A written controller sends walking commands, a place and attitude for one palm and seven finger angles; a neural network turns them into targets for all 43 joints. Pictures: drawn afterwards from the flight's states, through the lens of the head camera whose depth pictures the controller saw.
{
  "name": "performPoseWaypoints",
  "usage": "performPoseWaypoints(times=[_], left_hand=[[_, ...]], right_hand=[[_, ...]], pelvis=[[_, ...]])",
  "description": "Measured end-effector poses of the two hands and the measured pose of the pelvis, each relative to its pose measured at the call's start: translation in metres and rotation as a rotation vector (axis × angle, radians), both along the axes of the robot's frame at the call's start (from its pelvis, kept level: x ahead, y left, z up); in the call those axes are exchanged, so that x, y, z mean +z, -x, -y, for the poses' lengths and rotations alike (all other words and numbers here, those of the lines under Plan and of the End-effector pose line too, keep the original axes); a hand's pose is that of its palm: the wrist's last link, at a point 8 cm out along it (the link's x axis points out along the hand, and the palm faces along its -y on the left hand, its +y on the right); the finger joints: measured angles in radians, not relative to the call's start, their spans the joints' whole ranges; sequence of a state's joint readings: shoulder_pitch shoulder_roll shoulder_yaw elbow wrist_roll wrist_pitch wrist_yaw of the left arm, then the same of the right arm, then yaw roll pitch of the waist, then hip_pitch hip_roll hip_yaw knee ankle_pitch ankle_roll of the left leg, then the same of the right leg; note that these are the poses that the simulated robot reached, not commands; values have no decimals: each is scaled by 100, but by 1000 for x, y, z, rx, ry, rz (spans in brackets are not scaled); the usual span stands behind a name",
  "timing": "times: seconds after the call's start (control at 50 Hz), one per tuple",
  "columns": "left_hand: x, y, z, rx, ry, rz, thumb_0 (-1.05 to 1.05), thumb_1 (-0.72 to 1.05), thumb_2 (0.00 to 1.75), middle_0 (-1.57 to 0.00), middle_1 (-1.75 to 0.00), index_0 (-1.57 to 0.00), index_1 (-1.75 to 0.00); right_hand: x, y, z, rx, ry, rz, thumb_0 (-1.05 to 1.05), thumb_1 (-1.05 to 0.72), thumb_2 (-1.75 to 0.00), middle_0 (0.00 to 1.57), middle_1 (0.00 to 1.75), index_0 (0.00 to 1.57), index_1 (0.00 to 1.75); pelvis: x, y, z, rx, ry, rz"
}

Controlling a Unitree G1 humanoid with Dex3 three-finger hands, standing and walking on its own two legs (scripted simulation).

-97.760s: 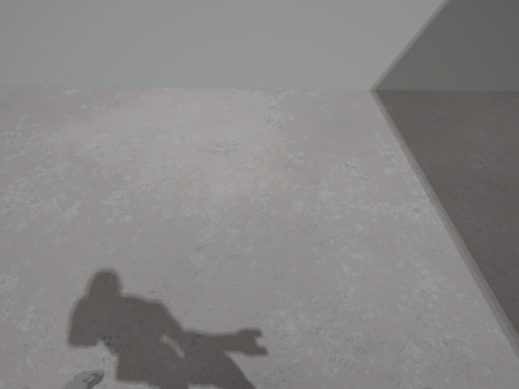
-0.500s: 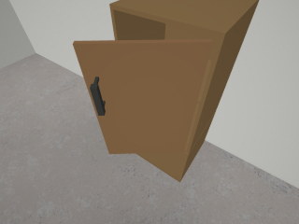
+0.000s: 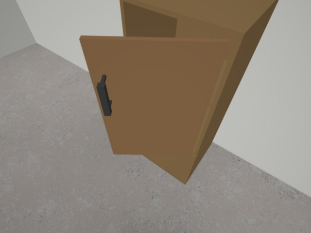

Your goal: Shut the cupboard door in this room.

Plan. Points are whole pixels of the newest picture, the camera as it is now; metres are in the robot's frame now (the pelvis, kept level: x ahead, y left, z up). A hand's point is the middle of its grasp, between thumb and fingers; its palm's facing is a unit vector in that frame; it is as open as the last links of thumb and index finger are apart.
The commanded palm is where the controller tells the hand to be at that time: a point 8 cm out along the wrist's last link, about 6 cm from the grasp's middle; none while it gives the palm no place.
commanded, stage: look again from close up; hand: left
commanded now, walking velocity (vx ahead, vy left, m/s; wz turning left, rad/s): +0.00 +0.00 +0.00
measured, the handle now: (105, 95) +0.48 +0.19 +0.07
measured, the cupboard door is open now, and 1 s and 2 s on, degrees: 37 37 37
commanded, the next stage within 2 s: raise the hand and make a fist in 0.38 s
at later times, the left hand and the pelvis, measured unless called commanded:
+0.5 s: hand out of the picture +0.06 +0.20 -0.17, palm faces -0.01 -0.97 -0.26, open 7.4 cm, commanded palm +0.11 +0.24 -0.07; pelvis +0.02 -0.01 +0.00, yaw +0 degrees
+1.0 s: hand out of the picture +0.12 +0.19 -0.02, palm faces +0.22 -0.97 -0.08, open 5.7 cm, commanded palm +0.12 +0.23 -0.02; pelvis -0.04 -0.04 -0.09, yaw +4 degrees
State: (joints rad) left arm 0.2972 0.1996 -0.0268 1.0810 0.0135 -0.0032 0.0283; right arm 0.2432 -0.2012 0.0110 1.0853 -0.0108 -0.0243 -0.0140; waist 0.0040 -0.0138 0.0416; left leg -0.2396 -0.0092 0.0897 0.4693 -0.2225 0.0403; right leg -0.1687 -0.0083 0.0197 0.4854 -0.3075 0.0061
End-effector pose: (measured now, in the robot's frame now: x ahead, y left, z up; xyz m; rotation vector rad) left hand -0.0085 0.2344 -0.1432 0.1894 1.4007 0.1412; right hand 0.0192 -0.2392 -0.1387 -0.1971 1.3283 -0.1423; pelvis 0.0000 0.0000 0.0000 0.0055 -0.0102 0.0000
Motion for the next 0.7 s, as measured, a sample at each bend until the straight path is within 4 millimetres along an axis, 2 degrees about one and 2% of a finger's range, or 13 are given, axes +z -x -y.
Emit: performPoseWaypoints(times=[0.14, 0.24, 0.36, 0.5, 0.54, 0.58, 0.64, 0.66, 0.7], left_hand=[[-1, -22, 3, -8, 6, 44, 0, 91, 89, -20, -30, -20, -30], [0, -39, 1, -16, 1, 78, 0, 91, 89, -20, -30, -20, -30], [3, -53, -4, -23, -15, 100, 0, 91, 89, -20, -30, -20, -30], [7, -60, -10, -27, -44, 104, 0, 91, 89, -20, -30, -20, -30], [26, -86, -20, 77, -65, 308, 1, 91, 89, -20, -30, -20, -30], [66, -122, -24, 96, -110, 614, 1, 91, 89, -21, -30, -20, -31], [129, -166, -13, 90, -106, 995, 1, 91, 89, -22, -32, -22, -33], [144, -178, -7, 71, -93, 1107, 1, 91, 89, -23, -33, -23, -34], [160, -190, 4, 30, -39, 1271, 1, 91, 89, -25, -36, -25, -36]], right_hand=[[4, -31, 4, 18, 10, 61, 0, -90, -90, 20, 30, 20, 30], [7, -45, 5, 29, 13, 84, 0, -90, -90, 20, 30, 20, 30], [7, -52, 8, 33, 17, 83, 0, -90, -90, 20, 30, 20, 30], [6, -50, 14, 26, 23, 65, 0, -90, -90, 20, 30, 20, 30], [9, -54, 17, 24, 54, 163, 0, -90, -90, 20, 30, 20, 30], [14, -62, 20, 29, 69, 293, 0, -90, -90, 20, 30, 20, 30], [17, -81, 22, 50, 33, 465, 1, -90, -90, 20, 30, 20, 30], [16, -89, 23, 56, 21, 516, 1, -90, -90, 20, 30, 20, 30], [16, -105, 25, 61, 3, 597, 1, -90, -90, 20, 30, 20, 30]], pelvis=[[1, -7, 2, -1, 0, 5], [1, -10, 4, 1, -1, 3], [2, -14, 5, 2, -2, 1], [2, -17, 6, 4, 2, -2], [-3, -13, 8, 19, 0, 3], [-8, -11, 11, 33, -17, 6], [-15, -11, 13, 65, -23, -20], [-19, -9, 14, 66, -25, -37], [-27, -3, 18, 61, -16, -74]])
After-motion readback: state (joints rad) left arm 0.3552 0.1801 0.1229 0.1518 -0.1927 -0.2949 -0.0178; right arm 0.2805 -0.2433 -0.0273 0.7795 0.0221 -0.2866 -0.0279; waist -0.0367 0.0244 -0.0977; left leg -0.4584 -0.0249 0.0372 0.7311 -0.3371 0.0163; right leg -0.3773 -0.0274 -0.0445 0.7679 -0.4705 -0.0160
